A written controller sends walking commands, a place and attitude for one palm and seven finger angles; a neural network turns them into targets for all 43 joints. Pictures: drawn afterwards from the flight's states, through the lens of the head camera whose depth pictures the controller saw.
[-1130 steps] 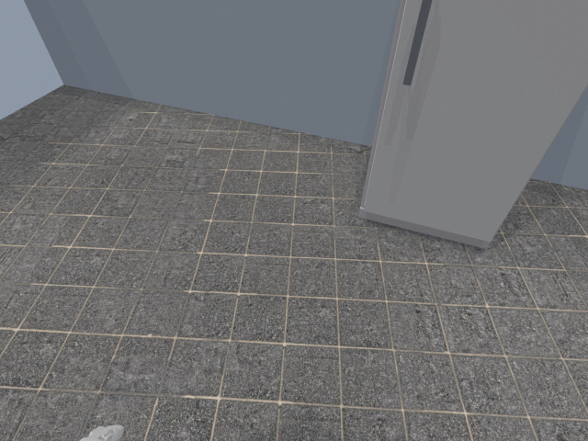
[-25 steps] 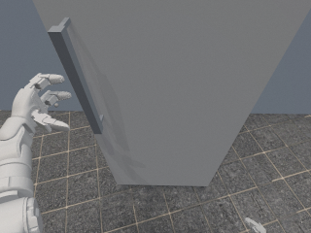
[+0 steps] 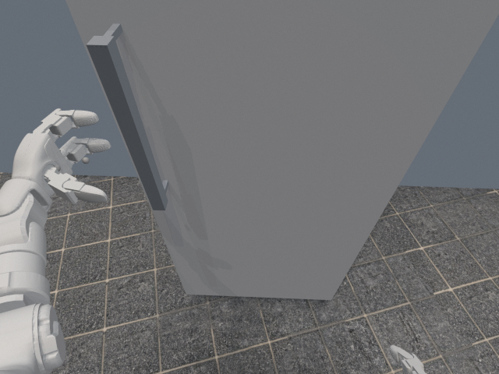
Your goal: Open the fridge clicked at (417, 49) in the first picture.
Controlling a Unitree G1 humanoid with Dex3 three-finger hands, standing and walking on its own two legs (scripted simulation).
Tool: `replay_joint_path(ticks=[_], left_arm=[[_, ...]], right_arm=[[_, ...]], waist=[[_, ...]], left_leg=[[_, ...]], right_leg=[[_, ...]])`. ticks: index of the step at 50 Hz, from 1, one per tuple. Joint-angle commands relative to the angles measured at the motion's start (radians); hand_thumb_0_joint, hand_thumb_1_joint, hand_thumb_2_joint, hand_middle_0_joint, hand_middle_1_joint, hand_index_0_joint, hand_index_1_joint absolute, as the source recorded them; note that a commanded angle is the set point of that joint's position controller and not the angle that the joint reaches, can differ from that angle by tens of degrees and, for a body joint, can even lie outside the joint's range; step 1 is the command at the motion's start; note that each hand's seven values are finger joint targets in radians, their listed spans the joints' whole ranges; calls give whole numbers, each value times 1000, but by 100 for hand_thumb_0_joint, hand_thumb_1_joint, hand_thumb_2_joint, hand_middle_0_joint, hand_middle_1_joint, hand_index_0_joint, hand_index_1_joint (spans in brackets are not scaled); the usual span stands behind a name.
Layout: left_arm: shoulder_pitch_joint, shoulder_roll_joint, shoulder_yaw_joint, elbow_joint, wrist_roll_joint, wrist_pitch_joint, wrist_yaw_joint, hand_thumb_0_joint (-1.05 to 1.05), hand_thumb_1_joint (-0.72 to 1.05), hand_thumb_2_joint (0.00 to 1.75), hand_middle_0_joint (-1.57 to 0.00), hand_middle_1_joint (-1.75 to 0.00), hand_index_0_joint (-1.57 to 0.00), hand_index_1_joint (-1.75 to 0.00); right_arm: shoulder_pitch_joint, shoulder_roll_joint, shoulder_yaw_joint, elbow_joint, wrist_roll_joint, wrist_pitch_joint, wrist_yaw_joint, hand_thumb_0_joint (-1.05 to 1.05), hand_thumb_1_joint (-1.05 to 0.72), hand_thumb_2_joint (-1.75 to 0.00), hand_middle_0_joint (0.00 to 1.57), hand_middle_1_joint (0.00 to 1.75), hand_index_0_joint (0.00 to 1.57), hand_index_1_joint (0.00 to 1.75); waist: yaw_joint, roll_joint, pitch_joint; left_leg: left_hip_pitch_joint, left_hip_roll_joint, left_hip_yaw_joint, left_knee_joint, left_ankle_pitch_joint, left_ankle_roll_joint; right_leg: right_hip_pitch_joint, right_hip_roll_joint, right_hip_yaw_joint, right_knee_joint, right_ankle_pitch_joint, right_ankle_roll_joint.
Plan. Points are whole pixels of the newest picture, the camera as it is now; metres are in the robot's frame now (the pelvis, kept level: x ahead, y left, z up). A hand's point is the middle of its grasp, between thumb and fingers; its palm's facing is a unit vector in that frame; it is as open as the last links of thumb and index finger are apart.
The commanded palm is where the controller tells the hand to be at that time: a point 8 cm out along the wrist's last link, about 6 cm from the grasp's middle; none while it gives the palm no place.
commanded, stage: feel for the door with the fingertips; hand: left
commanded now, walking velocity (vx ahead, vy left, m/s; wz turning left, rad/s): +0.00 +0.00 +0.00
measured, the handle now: (142, 134) +0.46 +0.19 +0.14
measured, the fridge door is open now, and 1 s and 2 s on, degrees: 0 0 0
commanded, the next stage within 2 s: slide the fingers in behind the handle in 0.94 s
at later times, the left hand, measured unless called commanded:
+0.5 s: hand (115, 157) +0.40 +0.22 +0.15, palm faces +0.00 -1.00 +0.00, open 14.0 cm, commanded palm +0.37 +0.28 +0.15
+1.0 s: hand (118, 149) +0.42 +0.22 +0.15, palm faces -0.01 -1.00 -0.02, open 13.8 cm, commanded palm +0.40 +0.28 +0.15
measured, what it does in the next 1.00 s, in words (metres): stands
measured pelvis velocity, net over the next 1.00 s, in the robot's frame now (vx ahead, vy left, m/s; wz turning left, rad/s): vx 0.01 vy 0.00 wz -0.01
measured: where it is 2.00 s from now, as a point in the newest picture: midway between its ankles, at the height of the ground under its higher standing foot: outside the picture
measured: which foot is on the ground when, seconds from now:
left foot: down 0.00-1.00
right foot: down 0.00-1.00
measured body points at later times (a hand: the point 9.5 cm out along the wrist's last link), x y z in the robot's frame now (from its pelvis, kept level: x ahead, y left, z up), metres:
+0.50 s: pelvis +0.01 +0.01 +0.00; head +0.02 +0.00 +0.45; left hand +0.40 +0.27 +0.15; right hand +0.12 -0.25 -0.10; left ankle +0.00 +0.12 -0.73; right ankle +0.01 -0.11 -0.73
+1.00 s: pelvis +0.01 +0.00 +0.00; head +0.03 -0.01 +0.45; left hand +0.42 +0.28 +0.15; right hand +0.09 -0.27 -0.11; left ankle +0.00 +0.12 -0.73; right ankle +0.01 -0.11 -0.73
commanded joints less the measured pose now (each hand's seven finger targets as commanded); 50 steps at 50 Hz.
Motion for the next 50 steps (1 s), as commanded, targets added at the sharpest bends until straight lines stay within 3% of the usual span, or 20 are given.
replay_joint_path(ticks=[1,4,5,7,10,12,15,16,18,19,21,26,28,31,34,40,43,45,48,50], left_arm=[[-411,283,21,-252,-9,-75,6,0,-50,30,-30,-120,-30,-120],[-403,242,16,-278,-42,-93,7,0,-50,30,-30,-120,-30,-120],[-390,221,1,-269,-54,-93,5,0,-50,30,-30,-120,-30,-120],[-402,233,25,-246,-56,-83,17,0,-50,30,-30,-120,-30,-120],[-373,212,1,-251,-31,-59,49,0,-50,30,-30,-120,-30,-120],[-371,209,3,-301,-15,-55,77,0,-50,30,-30,-120,-30,-120],[-315,182,0,-417,-18,-67,107,0,-50,30,-30,-120,-30,-120],[-318,178,8,-447,-23,-71,115,0,-50,30,-30,-120,-30,-120],[-285,151,8,-434,-33,-64,127,0,-50,30,-30,-120,-30,-120],[-297,150,6,-433,-31,-60,133,0,-50,30,-30,-120,-30,-120],[-302,183,31,-379,-18,-38,145,0,-50,30,-30,-120,-30,-120],[-330,188,15,-398,12,-23,149,0,-50,30,-30,-120,-30,-120],[-367,147,-24,-407,1,-37,135,0,-50,30,-30,-120,-30,-120],[-414,139,-36,-354,-18,-50,111,0,-50,30,-30,-120,-30,-120],[-427,165,-22,-269,-21,-45,95,0,-50,30,-30,-120,-30,-120],[-494,186,-38,-235,6,-57,98,0,-50,30,-30,-120,-30,-120],[-537,195,-23,-233,0,-84,110,0,-50,30,-30,-120,-30,-120],[-533,239,9,-226,3,-101,117,0,-50,30,-30,-120,-30,-120],[-544,229,2,-181,5,-111,113,0,-50,30,-30,-120,-30,-120],[-569,252,5,-193,13,-120,111,0,-50,30,-30,-120,-30,-120]], right_arm=[[0,-144,-53,-134,-2,-41,-12,0,-90,-90,20,30,20,30],[-4,-142,-57,-132,0,-49,-14,0,-90,-90,20,30,20,30],[1,-146,-55,-132,-1,-47,-13,0,-90,-90,20,30,20,30],[-1,-146,-57,-121,1,-48,-14,0,-90,-90,20,30,20,30],[-4,-144,-57,-124,0,-44,-9,0,-90,-90,20,30,20,30],[-8,-135,-57,-131,-3,-46,-4,0,-90,-90,20,30,20,30],[-12,-127,-62,-147,-8,-47,3,0,-90,-90,20,30,20,30],[-14,-123,-62,-146,-7,-50,4,0,-90,-90,20,30,20,30],[-22,-120,-61,-139,-6,-52,3,0,-90,-90,20,30,20,30],[-25,-120,-62,-132,-4,-52,1,0,-90,-90,20,30,20,30],[-24,-127,-58,-122,-4,-46,-3,0,-90,-90,20,30,20,30],[-30,-119,-55,-130,-6,-39,-6,0,-90,-90,20,30,20,30],[-30,-117,-55,-124,-4,-42,-8,0,-90,-90,20,30,20,30],[-23,-124,-55,-108,-2,-43,-16,0,-90,-90,20,30,20,30],[-19,-133,-53,-93,1,-40,-21,0,-90,-90,20,30,20,30],[-6,-136,-56,-95,-2,-26,-14,0,-90,-90,20,30,20,30],[4,-135,-57,-95,-6,-26,-12,0,-90,-90,20,30,20,30],[15,-140,-59,-91,-9,-22,-13,0,-90,-90,20,30,20,30],[21,-138,-57,-85,-7,-20,-10,0,-90,-90,20,30,20,30],[26,-142,-59,-83,-7,-16,-11,0,-90,-90,20,30,20,30]], waist=[[3,99,-296],[2,58,-308],[-1,9,-295],[-1,11,-274],[10,33,-245],[16,68,-275],[33,50,-346],[32,55,-363],[31,12,-312],[23,23,-290],[17,-5,-226],[18,68,-266],[5,49,-268],[-15,-3,-255],[-14,-9,-229],[-15,40,-260],[-16,23,-305],[-10,7,-332],[-19,-6,-299],[-19,35,-308]], left_leg=[[121,-34,-57,-79,203,37],[139,-27,-63,-77,204,34],[129,-24,-60,-78,205,37],[107,-26,-60,-85,176,34],[104,-24,-62,-95,185,33],[127,-25,-62,-97,217,31],[171,-19,-58,-91,314,30],[190,-17,-61,-93,335,28],[165,-14,-56,-104,304,27],[162,-15,-52,-108,283,27],[128,-17,-49,-116,248,33],[155,-24,-43,-115,268,34],[170,-23,-42,-110,273,33],[169,-22,-45,-103,248,38],[133,-27,-45,-103,210,35],[137,-29,-48,-86,231,36],[142,-30,-52,-83,233,35],[136,-28,-49,-77,245,38],[105,-30,-44,-82,222,40],[114,-29,-43,-77,232,39]], right_leg=[[106,20,75,-67,230,-12],[103,28,68,-72,230,-12],[110,28,65,-74,232,-12],[98,28,66,-78,213,-7],[87,22,60,-74,202,-12],[101,24,62,-72,231,-12],[161,25,61,-60,314,-14],[167,29,61,-61,332,-12],[165,31,58,-71,318,-9],[153,30,58,-77,305,-8],[143,28,62,-87,286,-6],[164,21,70,-86,302,-9],[156,24,69,-91,311,-9],[141,27,68,-94,299,-7],[123,21,69,-96,270,-7],[114,16,72,-82,277,-10],[124,22,73,-76,281,-7],[155,20,79,-71,299,-5],[146,22,82,-75,295,-1],[144,19,83,-69,298,-4]])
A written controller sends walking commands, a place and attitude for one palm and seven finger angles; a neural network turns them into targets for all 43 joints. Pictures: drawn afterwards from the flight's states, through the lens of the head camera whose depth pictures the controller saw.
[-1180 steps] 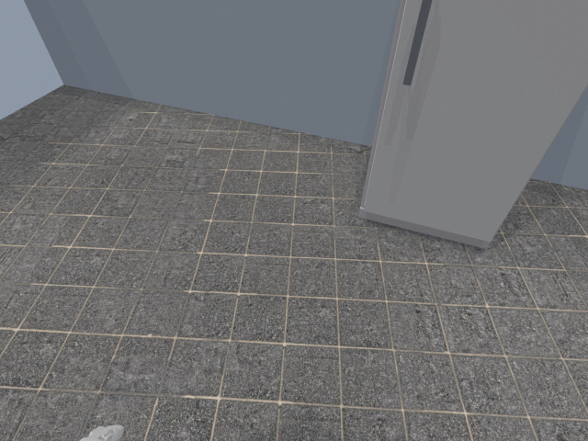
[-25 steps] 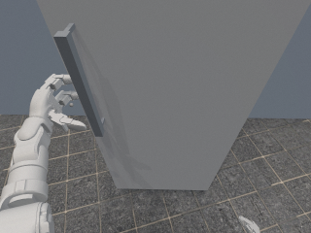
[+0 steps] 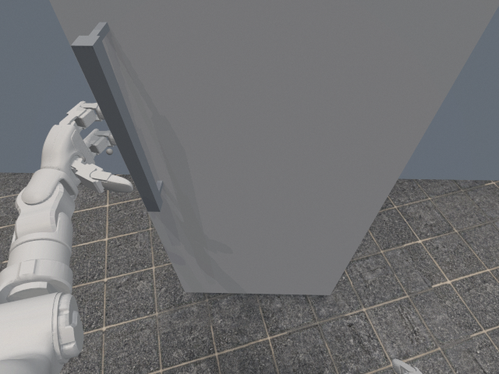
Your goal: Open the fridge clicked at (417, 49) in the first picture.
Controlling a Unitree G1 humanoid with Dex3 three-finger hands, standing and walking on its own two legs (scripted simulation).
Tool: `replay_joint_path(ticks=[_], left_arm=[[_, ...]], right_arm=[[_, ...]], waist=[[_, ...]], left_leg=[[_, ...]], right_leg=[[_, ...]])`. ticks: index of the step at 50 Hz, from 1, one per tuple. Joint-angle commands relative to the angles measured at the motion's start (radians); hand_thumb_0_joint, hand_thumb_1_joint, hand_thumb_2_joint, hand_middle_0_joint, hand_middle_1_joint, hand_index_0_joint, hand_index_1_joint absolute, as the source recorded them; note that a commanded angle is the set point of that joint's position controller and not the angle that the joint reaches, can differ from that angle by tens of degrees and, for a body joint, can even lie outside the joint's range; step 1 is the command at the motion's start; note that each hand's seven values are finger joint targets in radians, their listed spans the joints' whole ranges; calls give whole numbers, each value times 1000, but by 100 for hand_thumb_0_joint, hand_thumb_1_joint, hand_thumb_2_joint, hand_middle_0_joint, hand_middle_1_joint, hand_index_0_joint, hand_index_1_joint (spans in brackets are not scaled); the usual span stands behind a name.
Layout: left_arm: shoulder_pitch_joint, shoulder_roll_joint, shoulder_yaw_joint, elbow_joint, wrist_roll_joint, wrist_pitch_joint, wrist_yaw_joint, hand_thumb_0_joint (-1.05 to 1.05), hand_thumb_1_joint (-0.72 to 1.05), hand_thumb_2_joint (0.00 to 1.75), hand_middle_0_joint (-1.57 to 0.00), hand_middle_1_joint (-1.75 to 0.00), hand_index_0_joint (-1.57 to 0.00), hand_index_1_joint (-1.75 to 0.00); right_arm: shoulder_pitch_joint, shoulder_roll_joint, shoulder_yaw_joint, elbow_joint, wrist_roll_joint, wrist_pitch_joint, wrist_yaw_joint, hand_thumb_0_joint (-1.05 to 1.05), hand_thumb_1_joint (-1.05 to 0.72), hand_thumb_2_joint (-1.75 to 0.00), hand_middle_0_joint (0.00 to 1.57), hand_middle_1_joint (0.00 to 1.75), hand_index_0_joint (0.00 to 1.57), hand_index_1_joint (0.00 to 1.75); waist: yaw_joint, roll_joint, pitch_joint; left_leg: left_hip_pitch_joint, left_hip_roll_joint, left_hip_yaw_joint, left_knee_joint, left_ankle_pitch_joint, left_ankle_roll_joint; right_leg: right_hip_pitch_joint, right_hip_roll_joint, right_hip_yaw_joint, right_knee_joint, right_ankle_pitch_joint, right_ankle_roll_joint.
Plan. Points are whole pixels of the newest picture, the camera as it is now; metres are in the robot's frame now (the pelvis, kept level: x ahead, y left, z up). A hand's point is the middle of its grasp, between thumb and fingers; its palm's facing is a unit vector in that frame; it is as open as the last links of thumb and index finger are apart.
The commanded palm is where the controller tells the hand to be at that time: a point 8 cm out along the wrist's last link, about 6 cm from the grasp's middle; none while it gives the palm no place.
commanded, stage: slide the fingers in behind the handle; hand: left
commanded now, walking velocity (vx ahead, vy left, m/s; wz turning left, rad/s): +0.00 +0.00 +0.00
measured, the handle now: (133, 135) +0.46 +0.20 +0.14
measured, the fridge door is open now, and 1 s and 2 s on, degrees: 0 0 0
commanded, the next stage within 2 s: grip the handle and tug to test in 1.86 s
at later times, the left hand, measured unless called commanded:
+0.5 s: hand (104, 158) +0.40 +0.23 +0.15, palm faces -0.01 -1.00 -0.01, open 13.9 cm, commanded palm +0.37 +0.28 +0.14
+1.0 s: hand (126, 156) +0.41 +0.20 +0.14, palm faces -0.01 -1.00 +0.00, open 14.0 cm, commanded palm +0.38 +0.25 +0.14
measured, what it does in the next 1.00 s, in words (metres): stands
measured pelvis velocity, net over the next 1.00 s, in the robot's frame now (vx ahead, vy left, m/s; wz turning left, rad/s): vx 0.01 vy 0.01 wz -0.01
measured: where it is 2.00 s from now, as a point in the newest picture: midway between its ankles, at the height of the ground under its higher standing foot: outside the picture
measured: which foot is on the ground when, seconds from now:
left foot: down 0.00-1.00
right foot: down 0.00-1.00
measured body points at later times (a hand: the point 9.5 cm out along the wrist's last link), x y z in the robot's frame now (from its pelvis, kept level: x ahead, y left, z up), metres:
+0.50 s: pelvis +0.00 +0.01 +0.00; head +0.02 -0.01 +0.45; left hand +0.39 +0.28 +0.15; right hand +0.10 -0.26 -0.10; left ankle -0.01 +0.12 -0.73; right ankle +0.01 -0.11 -0.73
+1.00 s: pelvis +0.01 +0.01 +0.00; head +0.02 -0.01 +0.45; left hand +0.40 +0.25 +0.14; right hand +0.12 -0.24 -0.11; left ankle -0.01 +0.12 -0.73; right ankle +0.01 -0.11 -0.73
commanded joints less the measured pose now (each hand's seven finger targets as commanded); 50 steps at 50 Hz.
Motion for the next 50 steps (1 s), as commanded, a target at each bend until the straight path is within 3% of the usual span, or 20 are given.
replay_joint_path(ticks=[1,3,7,13,15,16,21,25,27,29,30,32,34,36,38,40,43,45,47,50], left_arm=[[-526,281,36,-229,-15,-92,11,0,-50,30,-30,-120,-30,-120],[-513,278,39,-211,-18,-92,11,0,-50,30,-30,-120,-30,-120],[-457,299,69,-211,-29,-97,4,0,-50,30,-30,-120,-30,-120],[-398,280,64,-207,-36,-87,2,0,-50,30,-30,-120,-30,-120],[-365,327,104,-209,-31,-80,7,0,-50,30,-30,-120,-30,-120],[-339,293,86,-209,-33,-72,5,0,-50,30,-30,-120,-30,-120],[-297,236,51,-375,-43,-70,4,0,-50,30,-30,-120,-30,-120],[-293,228,59,-338,-64,-40,15,0,-50,30,-30,-120,-30,-120],[-346,216,37,-310,-50,-21,23,0,-50,30,-30,-120,-30,-120],[-399,184,-4,-333,-33,-19,33,0,-50,30,-30,-120,-30,-120],[-422,211,5,-370,-24,-28,39,0,-50,30,-30,-120,-30,-120],[-449,182,-22,-422,-21,-43,45,0,-50,30,-30,-120,-30,-120],[-409,160,-18,-407,-35,-49,52,0,-50,30,-30,-120,-30,-120],[-378,173,6,-351,-46,-42,55,0,-50,30,-30,-120,-30,-120],[-341,155,5,-307,-47,-24,60,0,-50,30,-30,-120,-30,-120],[-297,182,27,-317,-30,-11,73,0,-50,30,-30,-120,-30,-120],[-283,135,-6,-380,-18,-2,92,0,-50,30,-30,-120,-30,-120],[-274,154,10,-406,-22,-7,101,0,-50,30,-30,-120,-30,-120],[-290,119,-8,-460,-29,-15,106,0,-50,30,-30,-120,-30,-120],[-287,147,15,-463,-31,-19,118,0,-50,30,-30,-120,-30,-120]], right_arm=[[7,-139,-47,-115,2,-37,-14,0,-90,-90,20,30,20,30],[14,-141,-48,-109,1,-39,-14,0,-90,-90,20,30,20,30],[16,-145,-52,-117,0,-38,-11,0,-90,-90,20,30,20,30],[1,-143,-48,-127,6,-38,-10,0,-90,-90,20,30,20,30],[3,-150,-52,-132,3,-34,-8,0,-90,-90,20,30,20,30],[-6,-142,-48,-142,5,-36,-6,0,-90,-90,20,30,20,30],[-25,-130,-54,-170,7,-45,2,0,-90,-90,20,30,20,30],[-31,-138,-53,-155,10,-44,-8,0,-90,-90,20,30,20,30],[-38,-135,-47,-145,14,-43,-14,0,-90,-90,20,30,20,30],[-42,-129,-47,-142,9,-51,-15,0,-90,-90,20,30,20,30],[-39,-132,-50,-144,7,-51,-16,0,-90,-90,20,30,20,30],[-43,-121,-45,-146,4,-57,-15,0,-90,-90,20,30,20,30],[-42,-120,-45,-141,2,-63,-15,0,-90,-90,20,30,20,30],[-38,-126,-45,-131,4,-58,-15,0,-90,-90,20,30,20,30],[-44,-125,-44,-129,6,-56,-12,0,-90,-90,20,30,20,30],[-48,-127,-46,-141,2,-51,-5,0,-90,-90,20,30,20,30],[-55,-115,-48,-156,3,-48,6,0,-90,-90,20,30,20,30],[-52,-120,-51,-157,2,-41,6,0,-90,-90,20,30,20,30],[-63,-111,-51,-165,4,-44,7,0,-90,-90,20,30,20,30],[-58,-117,-52,-153,2,-43,1,0,-90,-90,20,30,20,30]], waist=[[-18,70,-315],[-15,73,-311],[-3,5,-339],[4,18,-279],[20,2,-283],[20,2,-280],[34,65,-336],[13,-41,-249],[-3,-1,-197],[-10,41,-220],[-9,54,-246],[-5,109,-313],[3,60,-335],[4,-5,-311],[12,-12,-282],[36,19,-296],[35,35,-296],[35,-6,-305],[32,-5,-308],[28,-37,-295]], left_leg=[[121,-32,-52,-59,227,39],[122,-32,-57,-58,216,38],[105,-30,-52,-60,220,42],[82,-28,-51,-75,174,41],[71,-26,-51,-75,179,42],[71,-29,-47,-80,177,43],[142,-26,-47,-75,270,39],[102,-19,-47,-84,196,41],[91,-23,-50,-93,149,39],[121,-25,-59,-89,147,38],[141,-23,-57,-81,175,40],[194,-27,-65,-76,224,33],[206,-24,-72,-73,250,29],[170,-22,-70,-77,240,31],[146,-25,-64,-82,232,30],[144,-26,-63,-82,261,28],[160,-24,-56,-81,312,26],[161,-19,-54,-81,324,29],[171,-21,-54,-88,321,28],[167,-18,-50,-92,305,32]], right_leg=[[127,19,73,-58,291,-6],[111,22,70,-61,271,-8],[152,22,73,-60,289,-3],[125,23,70,-70,237,-6],[146,18,70,-66,236,-7],[149,21,72,-66,242,-5],[169,23,66,-56,320,-12],[136,24,61,-79,258,-4],[92,23,61,-89,203,-3],[73,20,61,-89,182,-7],[87,18,64,-83,202,-9],[100,22,62,-74,240,-14],[115,25,54,-69,263,-14],[129,27,51,-71,267,-10],[129,23,50,-72,271,-10],[148,18,50,-60,289,-13],[148,19,50,-59,331,-12],[171,21,50,-60,346,-10],[179,24,50,-63,349,-10],[189,24,53,-72,343,-7]])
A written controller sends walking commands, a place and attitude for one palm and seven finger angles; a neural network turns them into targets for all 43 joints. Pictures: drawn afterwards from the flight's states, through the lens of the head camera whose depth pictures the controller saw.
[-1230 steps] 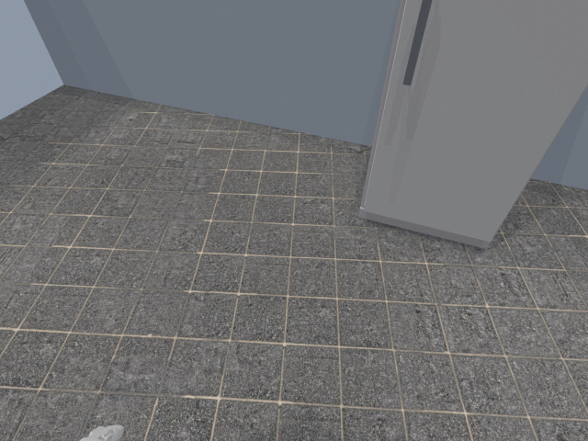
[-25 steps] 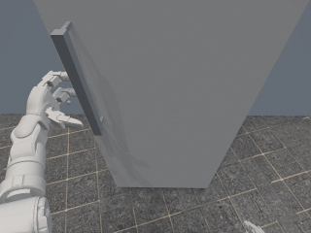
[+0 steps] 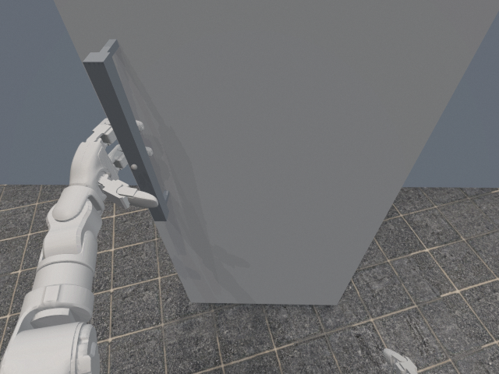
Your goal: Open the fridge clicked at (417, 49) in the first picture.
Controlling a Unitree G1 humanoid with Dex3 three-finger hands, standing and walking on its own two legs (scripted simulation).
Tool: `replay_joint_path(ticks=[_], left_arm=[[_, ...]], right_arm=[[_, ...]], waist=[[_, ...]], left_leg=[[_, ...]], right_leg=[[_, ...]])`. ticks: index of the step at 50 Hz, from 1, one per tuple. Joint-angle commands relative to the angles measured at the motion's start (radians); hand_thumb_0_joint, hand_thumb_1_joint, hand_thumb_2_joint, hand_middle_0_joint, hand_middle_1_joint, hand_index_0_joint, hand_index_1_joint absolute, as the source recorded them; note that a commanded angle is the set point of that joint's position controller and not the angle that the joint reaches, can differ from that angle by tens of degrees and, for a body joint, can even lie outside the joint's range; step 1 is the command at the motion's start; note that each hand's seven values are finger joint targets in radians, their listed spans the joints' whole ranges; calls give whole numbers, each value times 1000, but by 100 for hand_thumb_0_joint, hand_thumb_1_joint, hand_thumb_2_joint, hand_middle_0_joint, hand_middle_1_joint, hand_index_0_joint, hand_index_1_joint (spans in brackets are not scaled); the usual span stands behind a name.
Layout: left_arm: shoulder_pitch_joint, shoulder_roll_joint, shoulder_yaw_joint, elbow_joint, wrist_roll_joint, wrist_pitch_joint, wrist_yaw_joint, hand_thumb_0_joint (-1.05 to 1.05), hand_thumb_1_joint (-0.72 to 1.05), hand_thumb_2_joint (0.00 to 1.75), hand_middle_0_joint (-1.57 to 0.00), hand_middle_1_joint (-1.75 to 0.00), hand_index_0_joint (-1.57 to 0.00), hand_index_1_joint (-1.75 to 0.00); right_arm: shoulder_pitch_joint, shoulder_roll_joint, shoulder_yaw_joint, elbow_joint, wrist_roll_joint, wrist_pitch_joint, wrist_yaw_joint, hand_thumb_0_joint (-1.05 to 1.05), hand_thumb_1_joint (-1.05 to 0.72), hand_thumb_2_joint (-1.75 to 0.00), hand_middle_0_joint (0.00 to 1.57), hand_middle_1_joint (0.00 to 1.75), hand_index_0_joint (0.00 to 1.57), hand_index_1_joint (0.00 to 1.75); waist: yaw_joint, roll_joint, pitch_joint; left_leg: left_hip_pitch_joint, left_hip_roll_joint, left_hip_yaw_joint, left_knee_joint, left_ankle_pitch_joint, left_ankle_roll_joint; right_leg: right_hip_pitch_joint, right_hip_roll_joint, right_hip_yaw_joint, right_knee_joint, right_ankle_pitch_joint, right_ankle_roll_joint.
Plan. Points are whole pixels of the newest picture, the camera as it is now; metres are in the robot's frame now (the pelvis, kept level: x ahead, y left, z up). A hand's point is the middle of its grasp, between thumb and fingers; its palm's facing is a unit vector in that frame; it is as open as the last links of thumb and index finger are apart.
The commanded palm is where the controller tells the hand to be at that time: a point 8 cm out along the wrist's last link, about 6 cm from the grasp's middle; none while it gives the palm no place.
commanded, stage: slide the fingers in behind the handle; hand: left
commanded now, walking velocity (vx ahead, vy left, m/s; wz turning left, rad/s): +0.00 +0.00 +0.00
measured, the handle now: (141, 147) +0.45 +0.20 +0.14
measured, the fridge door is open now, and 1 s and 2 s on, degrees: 0 0 0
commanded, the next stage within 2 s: grip the handle and tug to test in 0.86 s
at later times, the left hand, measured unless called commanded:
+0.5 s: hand (144, 170) +0.39 +0.18 +0.14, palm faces +0.01 -1.00 -0.01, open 14.0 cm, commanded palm +0.36 +0.23 +0.14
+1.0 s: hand (144, 166) +0.40 +0.18 +0.14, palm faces +0.01 -1.00 +0.00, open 14.0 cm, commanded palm +0.36 +0.23 +0.14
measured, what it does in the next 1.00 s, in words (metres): stands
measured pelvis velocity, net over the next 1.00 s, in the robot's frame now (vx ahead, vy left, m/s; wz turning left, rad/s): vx -0.01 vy -0.01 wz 0.00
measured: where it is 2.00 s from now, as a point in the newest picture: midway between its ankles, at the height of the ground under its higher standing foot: outside the picture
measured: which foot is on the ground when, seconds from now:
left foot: down 0.00-1.00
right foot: down 0.00-1.00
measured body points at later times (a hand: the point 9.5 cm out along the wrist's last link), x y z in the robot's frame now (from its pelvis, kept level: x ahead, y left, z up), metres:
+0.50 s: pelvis +0.00 -0.01 +0.00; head +0.00 -0.03 +0.45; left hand +0.38 +0.23 +0.15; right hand +0.13 -0.26 -0.10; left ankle -0.02 +0.11 -0.73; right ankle +0.00 -0.12 -0.73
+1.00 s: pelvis -0.01 -0.01 +0.00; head +0.00 -0.02 +0.45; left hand +0.39 +0.23 +0.15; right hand +0.10 -0.26 -0.11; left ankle -0.02 +0.11 -0.73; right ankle +0.00 -0.12 -0.73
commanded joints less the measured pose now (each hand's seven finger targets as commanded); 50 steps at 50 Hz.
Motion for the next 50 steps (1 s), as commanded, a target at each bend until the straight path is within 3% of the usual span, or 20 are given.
replay_joint_path(ticks=[1,4,8,12,15,18,20,21,23,29,32,35,38,40,42,45,48,50], left_arm=[[-421,253,72,-264,-17,-83,21,0,-50,30,-30,-120,-30,-120],[-434,202,18,-275,-4,-77,24,0,-50,30,-30,-120,-30,-120],[-394,219,44,-267,-10,-60,25,0,-50,30,-30,-120,-30,-120],[-373,180,23,-254,-20,-46,27,0,-50,30,-30,-120,-30,-120],[-365,226,62,-240,-17,-45,38,0,-50,30,-30,-120,-30,-120],[-382,165,7,-286,-10,-51,43,0,-50,30,-30,-120,-30,-120],[-378,183,14,-303,-2,-60,51,0,-50,30,-30,-120,-30,-120],[-390,173,8,-302,-4,-59,52,0,-50,30,-30,-120,-30,-120],[-409,199,29,-277,-6,-58,56,0,-50,30,-30,-120,-30,-120],[-398,251,77,-236,-7,-62,51,0,-50,30,-30,-120,-30,-120],[-409,217,38,-226,-10,-70,27,0,-50,30,-30,-120,-30,-120],[-457,207,11,-195,-12,-73,13,0,-50,30,-30,-120,-30,-120],[-489,166,-24,-200,-16,-74,10,0,-50,30,-30,-120,-30,-120],[-471,205,13,-179,-17,-77,19,0,-50,30,-30,-120,-30,-120],[-491,212,24,-171,-18,-77,29,0,-50,30,-30,-120,-30,-120],[-428,276,88,-173,-7,-85,46,0,-50,30,-30,-120,-30,-120],[-461,224,36,-223,6,-103,53,0,-50,30,-30,-120,-30,-120],[-452,196,8,-219,8,-106,51,0,-41,34,-31,-121,-31,-121]], right_arm=[[-40,-138,-51,-128,1,-43,-20,0,-90,-90,20,30,20,30],[-47,-129,-48,-120,2,-46,-21,0,-90,-90,20,30,20,30],[-47,-131,-50,-116,1,-45,-21,0,-90,-90,20,30,20,30],[-58,-129,-50,-119,4,-46,-20,0,-90,-90,20,30,20,30],[-59,-138,-52,-117,2,-39,-21,0,-90,-90,20,30,20,30],[-78,-124,-47,-130,4,-42,-16,0,-90,-90,20,30,20,30],[-77,-127,-51,-128,3,-41,-16,0,-90,-90,20,30,20,30],[-83,-124,-49,-129,4,-41,-16,0,-90,-90,20,30,20,30],[-81,-127,-48,-120,4,-38,-21,0,-90,-90,20,30,20,30],[-85,-127,-44,-119,2,-37,-28,0,-90,-90,20,30,20,30],[-84,-126,-41,-123,5,-38,-27,0,-90,-90,20,30,20,30],[-77,-132,-41,-115,8,-39,-30,0,-90,-90,20,30,20,30],[-75,-130,-42,-113,9,-47,-30,0,-90,-90,20,30,20,30],[-65,-138,-45,-108,6,-47,-29,0,-90,-90,20,30,20,30],[-61,-137,-45,-103,5,-47,-28,0,-90,-90,20,30,20,30],[-57,-141,-47,-111,-1,-43,-22,0,-90,-90,20,30,20,30],[-61,-127,-44,-119,1,-47,-16,0,-90,-90,20,30,20,30],[-58,-130,-47,-121,2,-49,-13,0,-90,-90,20,30,20,30]], waist=[[6,-44,-289],[-2,15,-266],[11,13,-288],[10,-35,-267],[13,-84,-251],[14,-16,-247],[16,-26,-261],[12,-1,-255],[4,-44,-242],[17,-41,-252],[9,-29,-255],[-11,-36,-216],[-14,1,-233],[-4,-36,-241],[-9,-58,-242],[24,-55,-278],[13,-2,-269],[7,-16,-254]], left_leg=[[120,-12,-64,-63,313,26],[133,-16,-65,-67,294,22],[135,-19,-59,-64,315,24],[124,-19,-57,-68,306,26],[102,-19,-55,-73,270,30],[114,-24,-50,-76,274,27],[126,-19,-53,-71,285,28],[130,-23,-50,-71,274,29],[108,-23,-50,-75,230,30],[87,-27,-43,-75,215,33],[89,-27,-43,-76,218,33],[85,-24,-51,-74,180,33],[106,-26,-59,-73,173,30],[100,-22,-66,-72,175,31],[87,-26,-65,-74,176,32],[72,-25,-58,-75,200,31],[91,-26,-54,-78,219,29],[99,-19,-59,-79,224,29]], right_leg=[[144,29,37,-49,352,-16],[115,28,35,-55,323,-20],[151,25,39,-57,361,-22],[150,25,35,-62,362,-18],[157,22,37,-67,337,-14],[150,20,40,-64,341,-18],[155,21,40,-62,341,-18],[146,21,44,-66,337,-18],[143,21,48,-76,304,-13],[169,16,62,-80,299,-11],[169,16,58,-76,306,-13],[124,18,53,-84,251,-12],[99,21,49,-83,229,-17],[110,22,46,-81,221,-17],[116,22,49,-82,230,-13],[162,18,54,-70,255,-14],[146,22,51,-66,276,-17],[133,25,45,-67,270,-19]])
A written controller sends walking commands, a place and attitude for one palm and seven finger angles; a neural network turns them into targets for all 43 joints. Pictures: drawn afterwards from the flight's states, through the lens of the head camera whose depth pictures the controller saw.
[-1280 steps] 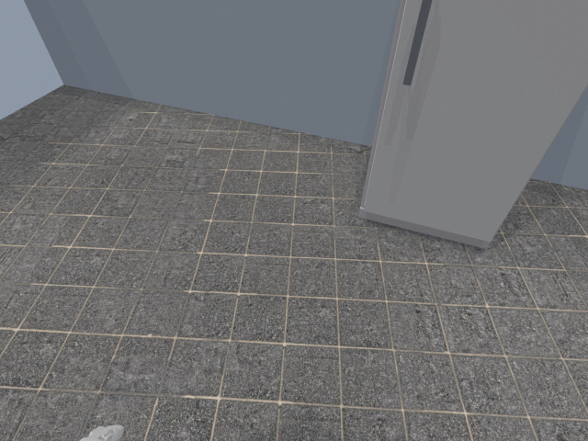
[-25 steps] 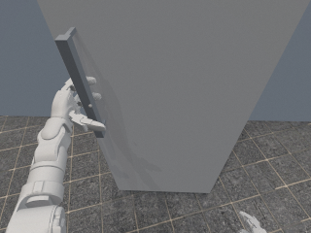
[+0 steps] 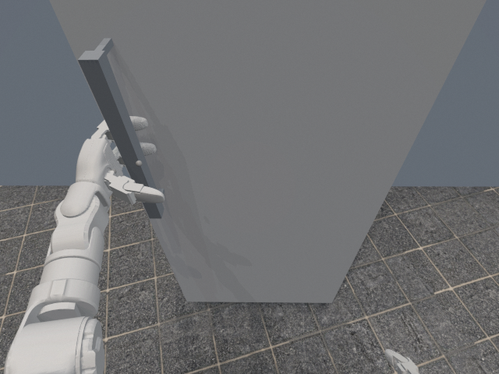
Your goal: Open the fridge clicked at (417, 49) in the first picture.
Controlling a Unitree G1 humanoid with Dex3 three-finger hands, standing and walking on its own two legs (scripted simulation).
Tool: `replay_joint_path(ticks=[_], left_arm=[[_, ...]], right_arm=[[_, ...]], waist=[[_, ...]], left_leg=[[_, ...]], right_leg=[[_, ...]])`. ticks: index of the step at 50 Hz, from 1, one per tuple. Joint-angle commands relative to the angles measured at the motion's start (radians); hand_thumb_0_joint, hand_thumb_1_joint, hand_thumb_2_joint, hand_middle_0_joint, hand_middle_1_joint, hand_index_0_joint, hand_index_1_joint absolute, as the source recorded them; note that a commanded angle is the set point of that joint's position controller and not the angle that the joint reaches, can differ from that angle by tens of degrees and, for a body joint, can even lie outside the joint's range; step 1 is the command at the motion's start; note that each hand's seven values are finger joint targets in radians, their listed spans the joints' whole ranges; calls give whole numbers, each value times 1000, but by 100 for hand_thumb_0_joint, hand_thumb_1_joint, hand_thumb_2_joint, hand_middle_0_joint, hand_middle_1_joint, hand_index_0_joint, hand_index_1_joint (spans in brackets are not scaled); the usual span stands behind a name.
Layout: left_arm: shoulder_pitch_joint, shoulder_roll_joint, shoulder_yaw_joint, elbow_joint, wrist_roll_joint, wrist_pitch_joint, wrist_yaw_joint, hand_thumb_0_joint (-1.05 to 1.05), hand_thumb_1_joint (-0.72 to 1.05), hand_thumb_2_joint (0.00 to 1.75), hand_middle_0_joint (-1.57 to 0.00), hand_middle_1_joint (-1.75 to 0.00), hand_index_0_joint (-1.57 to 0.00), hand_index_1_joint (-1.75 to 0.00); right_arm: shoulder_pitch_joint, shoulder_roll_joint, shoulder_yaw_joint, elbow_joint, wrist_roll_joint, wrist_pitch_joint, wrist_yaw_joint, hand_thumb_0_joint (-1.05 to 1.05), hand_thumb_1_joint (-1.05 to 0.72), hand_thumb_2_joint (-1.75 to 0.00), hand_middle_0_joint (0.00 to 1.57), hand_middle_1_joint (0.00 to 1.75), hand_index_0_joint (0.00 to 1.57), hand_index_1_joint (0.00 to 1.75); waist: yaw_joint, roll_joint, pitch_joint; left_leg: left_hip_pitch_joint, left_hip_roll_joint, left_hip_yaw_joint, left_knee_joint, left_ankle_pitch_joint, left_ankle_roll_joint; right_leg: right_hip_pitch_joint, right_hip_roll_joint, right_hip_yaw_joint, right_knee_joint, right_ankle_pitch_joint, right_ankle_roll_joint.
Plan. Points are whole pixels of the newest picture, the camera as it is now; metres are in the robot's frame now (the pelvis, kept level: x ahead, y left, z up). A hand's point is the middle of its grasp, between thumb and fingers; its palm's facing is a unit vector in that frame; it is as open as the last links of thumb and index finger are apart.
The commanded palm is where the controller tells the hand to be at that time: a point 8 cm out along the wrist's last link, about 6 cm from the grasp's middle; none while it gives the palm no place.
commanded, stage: grip the handle and tug to test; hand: left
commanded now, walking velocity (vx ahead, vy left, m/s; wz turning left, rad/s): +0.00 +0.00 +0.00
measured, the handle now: (136, 144) +0.45 +0.20 +0.14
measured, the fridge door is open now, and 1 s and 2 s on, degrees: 0 0 11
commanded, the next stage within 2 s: pull the door a little, standing still in 1.38 s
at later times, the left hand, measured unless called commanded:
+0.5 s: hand (139, 161) +0.41 +0.19 +0.14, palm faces +0.01 -1.00 +0.00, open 7.8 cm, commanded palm +0.38 +0.24 +0.14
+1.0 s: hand (143, 164) +0.41 +0.18 +0.14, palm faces +0.01 -1.00 +0.00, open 5.7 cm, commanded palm +0.37 +0.24 +0.14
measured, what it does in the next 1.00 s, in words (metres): stands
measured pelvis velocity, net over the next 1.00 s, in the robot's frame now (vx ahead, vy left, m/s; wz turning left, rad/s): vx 0.01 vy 0.00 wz -0.01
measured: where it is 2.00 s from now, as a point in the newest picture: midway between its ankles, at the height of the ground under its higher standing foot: outside the picture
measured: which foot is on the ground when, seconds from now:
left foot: down 0.00-1.00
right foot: down 0.00-1.00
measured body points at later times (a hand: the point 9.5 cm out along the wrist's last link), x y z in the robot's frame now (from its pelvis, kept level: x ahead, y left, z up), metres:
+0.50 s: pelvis +0.01 +0.00 +0.00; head +0.02 -0.01 +0.45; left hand +0.40 +0.24 +0.14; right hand +0.13 -0.25 -0.10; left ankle -0.01 +0.12 -0.73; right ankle +0.01 -0.11 -0.73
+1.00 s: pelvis +0.01 +0.00 +0.00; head +0.02 -0.01 +0.45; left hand +0.40 +0.24 +0.14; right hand +0.13 -0.25 -0.10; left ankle -0.01 +0.12 -0.73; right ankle +0.01 -0.11 -0.73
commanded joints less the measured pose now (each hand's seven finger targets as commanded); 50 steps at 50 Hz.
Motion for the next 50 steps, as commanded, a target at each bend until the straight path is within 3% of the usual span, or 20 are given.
replay_joint_path(ticks=[1,3,7,11,12,15,18,20,21,28,30,32,34,35,36,40,41,45,46,50], left_arm=[[-421,217,35,-251,-10,-87,8,0,-36,36,-32,-122,-32,-122],[-405,211,36,-257,-16,-81,4,0,-27,40,-32,-123,-32,-123],[-436,201,25,-222,-15,-55,8,0,-8,48,-35,-126,-35,-126],[-461,199,15,-258,-6,-57,19,0,11,56,-36,-129,-36,-129],[-474,191,12,-265,-7,-62,22,0,15,58,-37,-129,-37,-129],[-417,219,48,-276,-11,-74,26,0,29,64,-38,-131,-38,-131],[-398,183,26,-264,-12,-64,18,0,43,70,-40,-133,-40,-133],[-367,229,59,-216,-5,-50,18,0,53,74,-41,-135,-41,-135],[-393,209,39,-241,-5,-47,16,0,57,76,-42,-135,-42,-135],[-429,207,36,-300,-17,-46,3,0,90,90,-45,-140,-45,-140],[-417,199,24,-329,-18,-57,-1,0,90,90,-45,-140,-45,-140],[-385,229,66,-295,-25,-50,6,0,90,90,-45,-140,-45,-140],[-411,219,60,-299,-24,-44,16,0,90,90,-45,-140,-45,-140],[-394,244,73,-292,-16,-42,23,0,90,90,-45,-140,-45,-140],[-399,225,60,-309,-14,-42,26,0,90,90,-45,-140,-45,-140],[-406,222,47,-296,-7,-42,25,0,90,90,-45,-140,-45,-140],[-424,231,52,-301,-6,-45,24,0,90,90,-45,-140,-45,-140],[-380,261,85,-284,-13,-51,18,0,90,90,-45,-140,-45,-140],[-391,258,80,-310,-11,-57,13,0,90,90,-45,-140,-45,-140],[-352,247,76,-309,-16,-61,8,0,90,90,-45,-140,-45,-140]], right_arm=[[-46,-130,-45,-141,0,-49,-8,0,-90,-90,20,30,20,30],[-44,-129,-48,-139,2,-48,-10,0,-90,-90,20,30,20,30],[-42,-133,-44,-130,3,-46,-12,0,-90,-90,20,30,20,30],[-44,-129,-44,-133,1,-43,-12,0,-90,-90,20,30,20,30],[-40,-127,-45,-130,-2,-46,-12,0,-90,-90,20,30,20,30],[-36,-132,-47,-133,-6,-45,-9,0,-90,-90,20,30,20,30],[-42,-124,-45,-133,-3,-44,-5,0,-90,-90,20,30,20,30],[-38,-134,-47,-129,-1,-34,-7,0,-90,-90,20,30,20,30],[-47,-130,-45,-134,1,-32,-6,0,-90,-90,20,30,20,30],[-50,-125,-46,-145,0,-29,-13,0,-90,-90,20,30,20,30],[-51,-125,-47,-149,-2,-31,-12,0,-90,-90,20,30,20,30],[-49,-126,-46,-139,-2,-30,-13,0,-90,-90,20,30,20,30],[-55,-124,-45,-138,-2,-28,-13,0,-90,-90,20,30,20,30],[-56,-128,-45,-140,-3,-25,-13,0,-90,-90,20,30,20,30],[-62,-123,-42,-144,-3,-26,-11,0,-90,-90,20,30,20,30],[-56,-126,-44,-143,-3,-22,-13,0,-90,-90,20,30,20,30],[-59,-124,-43,-142,-2,-22,-13,0,-90,-90,20,30,20,30],[-56,-128,-44,-145,-5,-22,-15,0,-90,-90,20,30,20,30],[-63,-123,-43,-148,-4,-23,-14,0,-90,-90,20,30,20,30],[-67,-124,-42,-154,-3,-25,-13,0,-90,-90,20,30,20,30]], waist=[[18,-12,-283],[19,-19,-291],[7,-23,-234],[9,12,-272],[4,-15,-287],[27,-34,-328],[23,-16,-303],[24,-49,-262],[17,-28,-257],[13,-8,-297],[19,12,-325],[24,-29,-304],[17,-29,-286],[27,-21,-280],[24,-1,-285],[18,-26,-281],[16,2,-284],[27,-43,-306],[30,-6,-309],[35,-10,-295]], left_leg=[[90,-25,-56,-66,207,37],[98,-25,-53,-66,216,36],[81,-24,-63,-75,182,35],[106,-26,-64,-69,205,34],[115,-26,-64,-66,214,35],[128,-24,-63,-58,283,34],[117,-27,-53,-59,288,32],[89,-25,-53,-60,268,35],[91,-27,-47,-64,259,36],[125,-28,-51,-54,283,37],[146,-26,-53,-48,314,35],[120,-27,-55,-54,298,33],[111,-29,-52,-60,273,34],[105,-29,-54,-60,274,35],[113,-30,-51,-62,279,36],[110,-28,-51,-60,269,39],[112,-29,-50,-63,267,37],[101,-28,-43,-63,261,40],[108,-30,-42,-65,268,39],[102,-29,-39,-66,265,39]], right_leg=[[129,19,45,-58,263,-8],[134,21,45,-61,275,-8],[98,21,39,-70,232,-8],[105,19,41,-65,243,-9],[111,21,38,-63,256,-8],[154,22,38,-50,322,-11],[148,22,38,-50,346,-10],[143,20,37,-56,327,-8],[137,19,40,-59,326,-6],[143,22,42,-59,344,-9],[154,21,40,-50,362,-12],[159,23,37,-54,359,-9],[150,22,37,-60,342,-6],[158,19,39,-59,335,-8],[157,19,43,-61,344,-7],[154,19,43,-62,333,-7],[154,19,44,-64,334,-7],[187,18,48,-65,342,-4],[187,18,51,-63,350,-7],[192,18,50,-65,350,-8]])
